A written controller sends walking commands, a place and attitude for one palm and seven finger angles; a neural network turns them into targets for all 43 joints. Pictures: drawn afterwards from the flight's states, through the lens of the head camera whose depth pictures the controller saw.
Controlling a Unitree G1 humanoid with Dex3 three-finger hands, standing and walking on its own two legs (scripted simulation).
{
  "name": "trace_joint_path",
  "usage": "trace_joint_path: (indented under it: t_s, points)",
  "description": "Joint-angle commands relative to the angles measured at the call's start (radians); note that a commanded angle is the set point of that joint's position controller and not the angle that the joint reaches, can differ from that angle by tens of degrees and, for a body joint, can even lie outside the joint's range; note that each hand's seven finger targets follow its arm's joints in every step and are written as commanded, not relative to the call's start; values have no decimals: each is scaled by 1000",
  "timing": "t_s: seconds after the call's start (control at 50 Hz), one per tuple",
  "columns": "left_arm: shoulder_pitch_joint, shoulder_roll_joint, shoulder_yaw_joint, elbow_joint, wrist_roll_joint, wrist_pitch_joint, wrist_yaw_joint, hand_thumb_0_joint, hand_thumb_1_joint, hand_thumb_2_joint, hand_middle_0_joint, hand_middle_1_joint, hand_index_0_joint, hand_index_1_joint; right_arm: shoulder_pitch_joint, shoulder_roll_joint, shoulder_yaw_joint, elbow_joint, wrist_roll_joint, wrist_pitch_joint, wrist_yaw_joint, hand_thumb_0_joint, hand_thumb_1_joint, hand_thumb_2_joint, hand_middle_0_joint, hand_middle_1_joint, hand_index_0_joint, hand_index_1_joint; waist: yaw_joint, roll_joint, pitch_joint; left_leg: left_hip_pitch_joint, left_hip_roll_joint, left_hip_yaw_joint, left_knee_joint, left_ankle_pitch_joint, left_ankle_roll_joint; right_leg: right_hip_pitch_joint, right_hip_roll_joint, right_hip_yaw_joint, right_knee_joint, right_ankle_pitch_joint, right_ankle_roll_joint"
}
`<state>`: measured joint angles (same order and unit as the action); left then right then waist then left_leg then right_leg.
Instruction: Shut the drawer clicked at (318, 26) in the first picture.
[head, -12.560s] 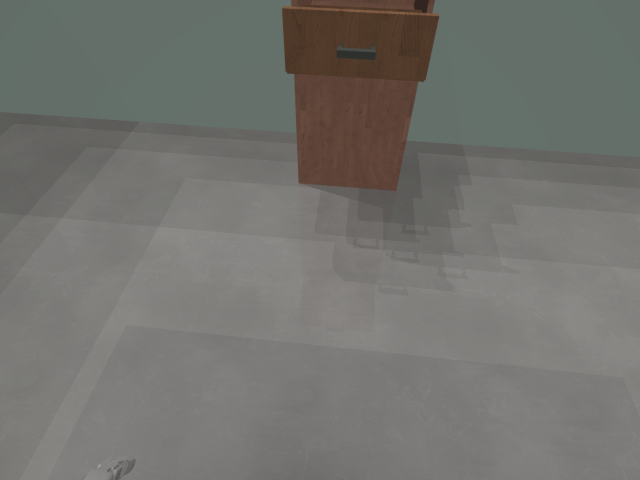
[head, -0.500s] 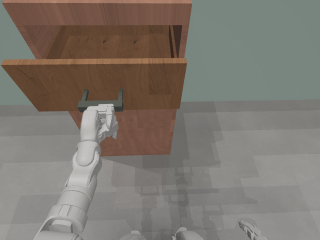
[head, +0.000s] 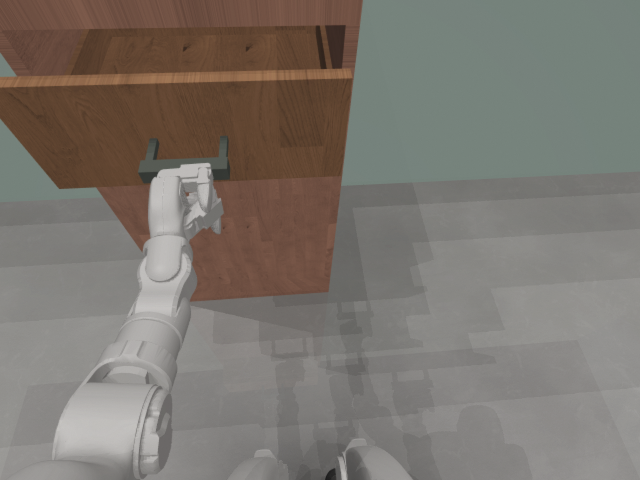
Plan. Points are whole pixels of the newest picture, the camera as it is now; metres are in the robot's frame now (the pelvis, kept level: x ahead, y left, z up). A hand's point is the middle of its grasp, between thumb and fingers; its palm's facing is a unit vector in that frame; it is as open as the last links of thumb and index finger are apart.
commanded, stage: push the drawer shut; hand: left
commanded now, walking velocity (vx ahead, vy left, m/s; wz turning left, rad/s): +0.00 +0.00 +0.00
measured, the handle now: (187, 157) +0.52 +0.15 +0.07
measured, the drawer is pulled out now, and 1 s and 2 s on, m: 0.11 0.00 0.00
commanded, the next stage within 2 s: pull the fist back off the drawer in 1.04 s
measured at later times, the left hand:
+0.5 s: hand (221, 164) +0.52 +0.11 +0.06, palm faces +0.06 -1.00 -0.04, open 3.7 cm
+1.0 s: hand (222, 141) +0.57 +0.11 +0.06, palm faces +0.04 -1.00 -0.03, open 3.8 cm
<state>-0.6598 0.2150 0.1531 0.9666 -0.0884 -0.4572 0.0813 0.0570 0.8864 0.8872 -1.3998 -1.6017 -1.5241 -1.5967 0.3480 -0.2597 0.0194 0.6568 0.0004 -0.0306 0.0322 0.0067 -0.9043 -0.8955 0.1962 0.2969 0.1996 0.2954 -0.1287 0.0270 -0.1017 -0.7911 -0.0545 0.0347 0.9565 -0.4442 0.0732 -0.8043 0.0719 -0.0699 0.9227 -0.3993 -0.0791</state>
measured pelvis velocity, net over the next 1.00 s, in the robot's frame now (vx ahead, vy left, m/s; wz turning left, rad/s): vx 0.02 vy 0.01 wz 0.00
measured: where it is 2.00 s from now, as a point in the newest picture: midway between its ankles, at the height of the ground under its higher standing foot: outside the picture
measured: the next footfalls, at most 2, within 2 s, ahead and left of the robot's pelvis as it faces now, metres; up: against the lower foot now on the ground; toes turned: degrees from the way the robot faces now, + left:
none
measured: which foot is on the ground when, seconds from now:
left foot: down 0.00-1.00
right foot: down 0.00-1.00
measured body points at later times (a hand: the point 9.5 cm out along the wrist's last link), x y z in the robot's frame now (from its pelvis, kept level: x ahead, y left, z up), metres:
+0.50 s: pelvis +0.01 +0.00 -0.01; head +0.13 +0.01 +0.43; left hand +0.51 +0.16 +0.06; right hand -0.01 -0.26 -0.12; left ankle +0.01 +0.07 -0.68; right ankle +0.02 -0.07 -0.68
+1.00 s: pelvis +0.02 +0.01 -0.01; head +0.16 +0.02 +0.41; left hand +0.56 +0.16 +0.06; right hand -0.04 -0.24 -0.12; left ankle +0.01 +0.07 -0.68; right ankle +0.02 -0.07 -0.68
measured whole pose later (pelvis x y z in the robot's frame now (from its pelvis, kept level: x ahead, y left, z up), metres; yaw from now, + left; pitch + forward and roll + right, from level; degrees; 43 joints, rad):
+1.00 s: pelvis +0.02 +0.01 -0.01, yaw +0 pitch +25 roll -3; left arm -1.07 0.39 0.31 1.34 0.02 -0.49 0.06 0.06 0.87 0.91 -1.40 -1.60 -1.57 -1.60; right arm 0.47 -0.27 0.04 0.67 -0.06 0.03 0.07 0.00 -0.90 -0.90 0.20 0.30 0.20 0.30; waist -0.24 0.05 -0.12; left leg -0.97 -0.04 0.00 1.03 -0.49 0.08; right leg -0.95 0.09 -0.10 0.94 -0.42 -0.07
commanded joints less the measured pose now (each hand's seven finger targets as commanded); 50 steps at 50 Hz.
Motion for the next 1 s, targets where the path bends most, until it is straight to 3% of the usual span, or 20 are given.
trace_joint_path:
  t_s: [0.0, 0.04, 0.08, 0.14, 0.2, 0.22, 0.24, 0.32, 0.36, 0.44, 0.5, 0.54, 0.56, 0.64, 0.7, 0.78, 0.84, 0.88, 0.92, 0.98]
  points:
    - [-651, 193, 56, -233, -7, -124, 4, 0, 900, 900, -1400, -1600, -1400, -1600, 108, -154, -59, -66, -3, -28, -4, 0, -900, -900, 200, 300, 200, 300, -53, 36, -445, 207, 37, -101, -112, 207, -34, 198, -36, 116, -119, 214, 58]
    - [-704, 165, 31, -208, -3, -133, -5, 0, 900, 900, -1400, -1600, -1400, -1600, 127, -154, -60, -61, -7, -30, 0, 0, -900, -900, 200, 300, 200, 300, -69, 38, -456, 229, 38, -109, -109, 227, -34, 176, -31, 108, -109, 227, 57]
    - [-714, 210, 71, -168, 0, -138, -2, 0, 900, 900, -1400, -1600, -1400, -1600, 138, -161, -61, -54, -8, -27, 1, 0, -900, -900, 200, 300, 200, 300, -68, 36, -452, 210, 40, -110, -104, 215, -33, 167, -31, 108, -110, 214, 56]
    - [-791, 185, 42, -156, 8, -154, -10, 0, 900, 900, -1400, -1600, -1400, -1600, 158, -161, -63, -47, -15, -30, 6, 0, -900, -900, 200, 300, 200, 300, -86, 61, -471, 243, 40, -119, -98, 236, -33, 138, -27, 104, -101, 223, 56]
    - [-805, 234, 85, -122, 14, -159, -5, 0, 900, 900, -1400, -1600, -1400, -1600, 181, -170, -66, -39, -21, -24, 9, 0, -900, -900, 200, 300, 200, 300, -84, 49, -495, 235, 41, -122, -89, 253, -33, 141, -24, 103, -96, 234, 54]
    - [-820, 211, 60, -130, 17, -163, -8, 0, 900, 900, -1400, -1600, -1400, -1600, 184, -168, -64, -42, -23, -23, 11, 0, -900, -900, 200, 300, 200, 300, -91, 81, -503, 250, 40, -121, -85, 276, -32, 132, -23, 103, -92, 253, 54]
    - [-822, 204, 58, -94, 21, -159, -9, 0, 900, 900, -1400, -1600, -1400, -1600, 193, -170, -66, -35, -24, -19, 14, 0, -900, -900, 200, 300, 200, 300, -100, 55, -498, 249, 43, -126, -81, 276, -34, 117, -23, 98, -91, 252, 55]
    - [-893, 236, 71, -77, 31, -161, -7, 0, 900, 900, -1400, -1600, -1400, -1600, 216, -176, -65, -28, -30, -14, 17, 0, -900, -900, 200, 300, 200, 300, -118, 76, -485, 230, 41, -126, -75, 259, -29, 104, -21, 102, -95, 236, 56]
    - [-888, 270, 99, -42, 36, -152, -7, 0, 900, 900, -1400, -1600, -1400, -1600, 230, -181, -63, -26, -31, -7, 18, 0, -900, -900, 200, 300, 200, 300, -118, 47, -497, 203, 39, -121, -65, 271, -25, 125, -20, 107, -96, 257, 58]
    - [-932, 273, 98, -41, 43, -148, -16, 0, 900, 900, -1400, -1600, -1400, -1600, 252, -180, -66, -22, -37, 1, 20, 0, -900, -900, 200, 300, 200, 300, -127, 89, -547, 240, 39, -123, -52, 333, -28, 127, -18, 104, -87, 308, 57]
    - [-940, 340, 147, -2, 47, -132, -19, 0, 900, 900, -1400, -1600, -1400, -1600, 266, -185, -60, -19, -39, 12, 19, 0, -900, -900, 200, 300, 200, 300, -129, 92, -527, 200, 40, -117, -45, 336, -26, 139, -17, 107, -89, 318, 57]
    - [-952, 313, 125, 1, 48, -131, -26, 0, 900, 900, -1400, -1600, -1400, -1600, 272, -182, -60, -21, -40, 15, 23, 0, -900, -900, 200, 300, 200, 300, -135, 104, -533, 211, 40, -119, -43, 356, -27, 136, -16, 106, -89, 336, 57]
    - [-946, 367, 172, 13, 49, -129, -24, 0, 900, 900, -1400, -1600, -1400, -1600, 280, -189, -61, -19, -42, 17, 22, 0, -900, -900, 200, 300, 200, 300, -127, 99, -541, 205, 42, -120, -38, 366, -28, 141, -15, 104, -84, 341, 54]
    - [-969, 341, 143, -3, 55, -131, -29, 0, 900, 900, -1400, -1600, -1400, -1600, 289, -185, -62, -21, -45, 28, 28, 0, -900, -900, 200, 300, 200, 300, -138, 155, -569, 267, 50, -129, -32, 446, -37, 111, -14, 95, -77, 384, 53]
    - [-968, 408, 201, 8, 55, -127, -24, 0, 900, 900, -1400, -1600, -1400, -1600, 304, -193, -62, -15, -49, 37, 30, 0, -900, -900, 200, 300, 200, 300, -131, 135, -569, 251, 54, -131, -23, 457, -39, 121, -10, 94, -74, 387, 51]
    - [-1001, 409, 195, 49, 71, -113, -18, 0, 900, 900, -1400, -1600, -1400, -1600, 321, -197, -61, -9, -51, 46, 31, 0, -900, -900, 200, 300, 200, 300, -157, 120, -535, 231, 60, -138, -17, 451, -35, 87, -9, 89, -76, 379, 55]
    - [-1057, 368, 146, 65, 91, -106, -14, 0, 900, 900, -1400, -1600, -1400, -1600, 332, -197, -60, -3, -54, 51, 33, 0, -900, -900, 200, 300, 200, 300, -181, 158, -533, 268, 65, -157, -12, 471, -42, 20, -8, 80, -69, 355, 56]
    - [-1081, 427, 189, 70, 95, -102, -4, 0, 900, 900, -1400, -1600, -1400, -1600, 346, -204, -60, 1, -58, 55, 32, 0, -900, -900, 200, 300, 200, 300, -185, 153, -555, 261, 65, -159, -2, 470, -42, 21, -7, 78, -66, 347, 56]
    - [-1133, 402, 157, 75, 101, -97, -1, 0, 900, 900, -1400, -1600, -1400, -1600, 351, -200, -55, 3, -59, 56, 31, 0, -900, -900, 200, 300, 200, 300, -206, 176, -545, 247, 60, -154, 1, 451, -37, 13, -8, 82, -70, 345, 57]
    - [-1160, 453, 187, 112, 111, -82, 10, 0, 900, 900, -1400, -1600, -1400, -1600, 361, -208, -51, 8, -59, 57, 25, 0, -900, -900, 200, 300, 200, 300, -216, 142, -534, 202, 57, -153, 2, 381, -29, 11, -5, 83, -80, 287, 60]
